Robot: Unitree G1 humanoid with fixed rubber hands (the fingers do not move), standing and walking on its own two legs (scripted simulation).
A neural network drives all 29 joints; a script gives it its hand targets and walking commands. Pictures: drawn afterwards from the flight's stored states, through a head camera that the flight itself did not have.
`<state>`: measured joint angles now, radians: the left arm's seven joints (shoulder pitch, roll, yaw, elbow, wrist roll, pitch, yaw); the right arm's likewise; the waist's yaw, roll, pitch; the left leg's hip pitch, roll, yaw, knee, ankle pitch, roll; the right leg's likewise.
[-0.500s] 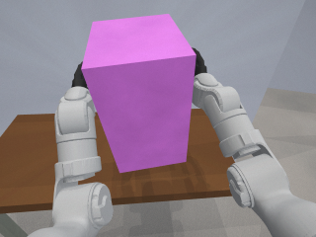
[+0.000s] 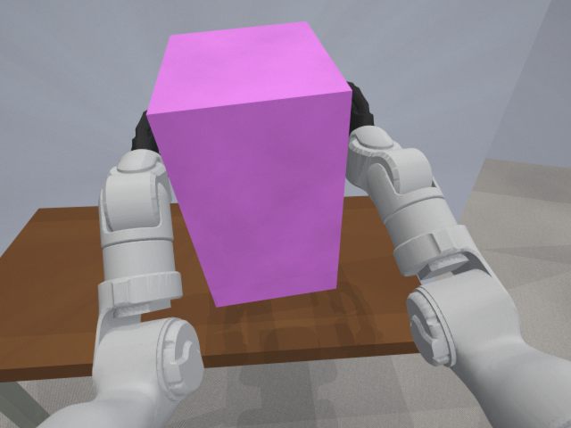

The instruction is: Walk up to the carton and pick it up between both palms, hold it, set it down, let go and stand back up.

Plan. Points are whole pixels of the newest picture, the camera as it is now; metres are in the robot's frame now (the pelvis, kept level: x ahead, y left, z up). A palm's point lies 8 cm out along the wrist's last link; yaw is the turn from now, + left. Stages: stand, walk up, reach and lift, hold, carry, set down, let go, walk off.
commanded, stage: hold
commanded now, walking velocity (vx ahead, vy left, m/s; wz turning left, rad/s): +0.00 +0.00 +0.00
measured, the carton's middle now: (259, 170) +0.38 +0.01 +0.23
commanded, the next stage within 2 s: none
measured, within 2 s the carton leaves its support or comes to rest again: neither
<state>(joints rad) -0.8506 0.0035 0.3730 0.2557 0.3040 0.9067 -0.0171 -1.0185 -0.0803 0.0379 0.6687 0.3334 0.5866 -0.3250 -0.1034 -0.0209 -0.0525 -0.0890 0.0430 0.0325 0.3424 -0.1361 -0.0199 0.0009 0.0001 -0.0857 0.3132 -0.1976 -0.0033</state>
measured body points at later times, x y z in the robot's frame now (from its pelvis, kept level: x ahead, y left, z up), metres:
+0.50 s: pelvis +0.00 +0.00 +0.00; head -0.06 +0.02 +0.44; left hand +0.39 +0.15 +0.25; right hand +0.39 -0.12 +0.27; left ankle +0.04 +0.13 -0.75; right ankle -0.01 -0.11 -0.75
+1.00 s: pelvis +0.00 +0.00 +0.00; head -0.06 +0.02 +0.44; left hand +0.39 +0.15 +0.25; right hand +0.39 -0.12 +0.27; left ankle +0.04 +0.13 -0.75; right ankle -0.01 -0.11 -0.75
